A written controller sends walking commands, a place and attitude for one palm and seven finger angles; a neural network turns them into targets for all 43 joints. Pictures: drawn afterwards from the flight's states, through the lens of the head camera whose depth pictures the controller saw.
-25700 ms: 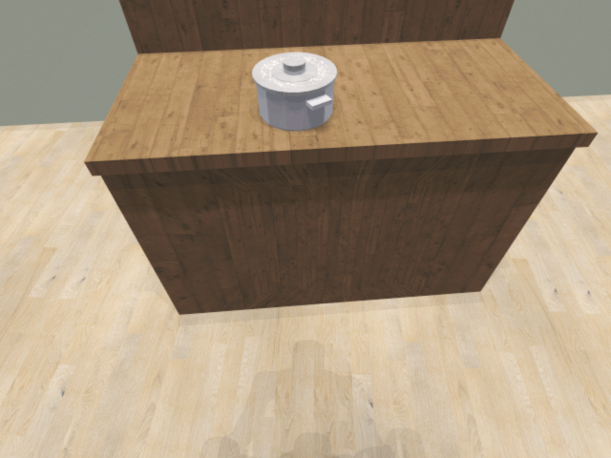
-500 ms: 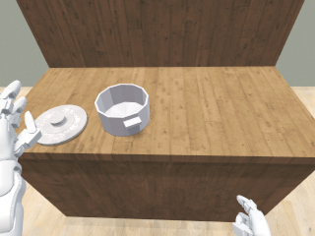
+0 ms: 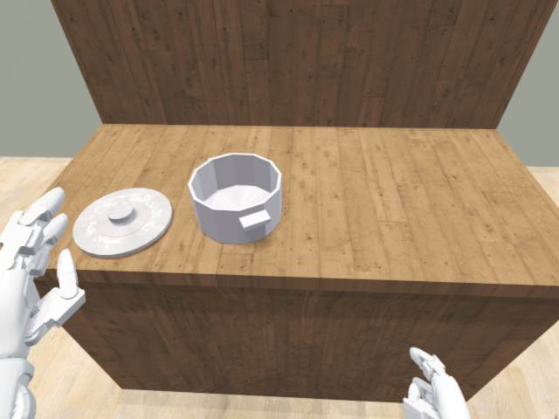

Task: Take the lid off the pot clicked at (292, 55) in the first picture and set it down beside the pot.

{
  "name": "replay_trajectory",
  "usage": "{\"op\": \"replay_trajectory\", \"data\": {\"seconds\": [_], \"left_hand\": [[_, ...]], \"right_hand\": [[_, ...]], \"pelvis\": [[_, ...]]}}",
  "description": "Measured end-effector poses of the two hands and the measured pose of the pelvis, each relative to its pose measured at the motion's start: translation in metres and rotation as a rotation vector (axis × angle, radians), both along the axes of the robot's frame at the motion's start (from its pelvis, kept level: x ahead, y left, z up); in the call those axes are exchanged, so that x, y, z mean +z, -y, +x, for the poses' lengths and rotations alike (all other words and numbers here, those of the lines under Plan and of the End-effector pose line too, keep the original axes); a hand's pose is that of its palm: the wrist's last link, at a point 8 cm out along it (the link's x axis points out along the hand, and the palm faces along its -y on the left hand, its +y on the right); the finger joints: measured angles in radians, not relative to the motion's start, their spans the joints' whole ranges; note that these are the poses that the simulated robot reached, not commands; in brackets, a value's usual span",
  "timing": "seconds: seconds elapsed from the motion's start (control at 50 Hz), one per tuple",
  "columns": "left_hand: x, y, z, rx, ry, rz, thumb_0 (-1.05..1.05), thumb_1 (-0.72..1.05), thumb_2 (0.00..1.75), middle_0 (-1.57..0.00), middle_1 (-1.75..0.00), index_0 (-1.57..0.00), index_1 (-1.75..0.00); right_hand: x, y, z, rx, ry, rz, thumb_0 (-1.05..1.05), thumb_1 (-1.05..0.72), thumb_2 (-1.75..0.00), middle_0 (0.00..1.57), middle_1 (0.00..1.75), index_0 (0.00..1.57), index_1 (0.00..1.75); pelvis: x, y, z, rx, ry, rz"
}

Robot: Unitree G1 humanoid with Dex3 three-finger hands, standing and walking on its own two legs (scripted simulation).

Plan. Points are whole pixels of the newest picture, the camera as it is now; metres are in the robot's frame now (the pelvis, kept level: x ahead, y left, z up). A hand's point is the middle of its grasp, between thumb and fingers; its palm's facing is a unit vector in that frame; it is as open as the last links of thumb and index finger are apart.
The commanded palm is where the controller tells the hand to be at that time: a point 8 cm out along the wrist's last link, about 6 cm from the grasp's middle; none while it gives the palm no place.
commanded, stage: draw the hand back to the body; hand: left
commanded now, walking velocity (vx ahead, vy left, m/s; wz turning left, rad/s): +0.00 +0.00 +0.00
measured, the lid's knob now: (121, 212) +0.47 +0.39 +0.00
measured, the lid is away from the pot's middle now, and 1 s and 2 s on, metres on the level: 0.24 0.24 0.24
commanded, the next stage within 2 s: step back with the hand held close in 0.08 s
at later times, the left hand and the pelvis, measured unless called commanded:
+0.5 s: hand (51, 313) +0.16 +0.26 +0.16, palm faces +0.29 -0.85 -0.44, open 7.4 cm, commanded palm +0.11 +0.31 +0.19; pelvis -0.03 +0.03 -0.01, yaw -1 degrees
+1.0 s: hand out of the picture +0.09 +0.28 +0.17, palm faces +0.38 -0.82 -0.43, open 7.4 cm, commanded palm +0.03 +0.33 +0.19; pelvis -0.10 +0.05 -0.02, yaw +1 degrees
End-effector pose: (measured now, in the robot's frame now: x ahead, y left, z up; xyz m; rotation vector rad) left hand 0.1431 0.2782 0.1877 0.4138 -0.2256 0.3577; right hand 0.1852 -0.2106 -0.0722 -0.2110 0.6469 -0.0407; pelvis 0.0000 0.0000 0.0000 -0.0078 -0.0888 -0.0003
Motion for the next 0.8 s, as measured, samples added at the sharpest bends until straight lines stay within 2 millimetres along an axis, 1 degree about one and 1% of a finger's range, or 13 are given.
{"op": "replay_trajectory", "data": {"seconds": [0.1,0.2,0.28,0.34,0.46,0.54,0.62,0.72,0.8], "left_hand": [[0.000,-0.007,-0.008,0.022,0.013,-0.002,0.01,0.88,0.90,-0.21,-0.30,-0.22,-0.30],[0.000,-0.010,-0.013,0.023,0.022,-0.008,0.01,0.89,0.90,-0.21,-0.30,-0.21,-0.30],[0.014,-0.020,-0.014,0.023,0.077,0.069,0.01,0.88,0.90,-0.21,-0.30,-0.22,-0.30],[0.017,-0.024,-0.014,0.004,0.086,0.097,0.01,0.89,0.90,-0.21,-0.30,-0.21,-0.30],[-0.003,-0.025,-0.012,-0.077,-0.007,0.088,0.01,0.89,0.90,-0.21,-0.30,-0.21,-0.30],[-0.008,-0.031,-0.018,-0.107,-0.042,0.111,0.01,0.88,0.90,-0.21,-0.30,-0.22,-0.30],[-0.004,-0.038,-0.031,-0.111,-0.026,0.148,0.01,0.88,0.90,-0.21,-0.30,-0.22,-0.30],[0.002,-0.042,-0.052,-0.086,0.013,0.190,0.01,0.88,0.90,-0.21,-0.30,-0.22,-0.30],[0.002,-0.043,-0.069,-0.061,0.041,0.181,0.01,0.88,0.90,-0.21,-0.30,-0.22,-0.30]], "right_hand": [[0.002,-0.007,-0.001,0.014,0.006,-0.006,0.01,-0.91,-0.90,0.21,0.30,0.20,0.30],[0.004,-0.012,-0.004,0.020,0.018,-0.007,0.01,-0.91,-0.90,0.21,0.30,0.20,0.30],[0.005,-0.013,-0.008,0.021,0.009,-0.008,0.01,-0.91,-0.90,0.21,0.30,0.20,0.30],[0.005,-0.010,-0.014,-0.005,-0.006,-0.013,0.01,-0.91,-0.90,0.21,0.30,0.20,0.30],[0.005,-0.003,-0.036,-0.086,-0.045,-0.048,0.01,-0.91,-0.90,0.21,0.30,0.20,0.30],[0.004,-0.003,-0.055,-0.119,-0.070,-0.069,0.01,-0.91,-0.90,0.21,0.30,0.20,0.30],[0.001,-0.009,-0.072,-0.121,-0.078,-0.074,0.01,-0.91,-0.90,0.20,0.30,0.20,0.30],[-0.007,-0.019,-0.089,-0.108,-0.065,-0.053,0.01,-0.91,-0.90,0.20,0.30,0.20,0.30],[-0.012,-0.025,-0.102,-0.098,-0.068,-0.037,0.01,-0.91,-0.90,0.21,0.30,0.20,0.30]], "pelvis": [[0.000,-0.004,-0.004,0.005,0.007,-0.003],[0.000,-0.007,-0.008,0.006,0.012,-0.005],[-0.002,-0.010,-0.013,0.007,-0.012,-0.020],[-0.003,-0.016,-0.016,0.000,-0.036,-0.027],[-0.005,-0.030,-0.023,-0.012,-0.064,-0.022],[-0.007,-0.037,-0.033,-0.016,-0.071,-0.019],[-0.011,-0.042,-0.045,-0.013,-0.075,-0.021],[-0.016,-0.044,-0.062,-0.003,-0.076,-0.029],[-0.018,-0.044,-0.073,0.008,-0.073,-0.043]]}}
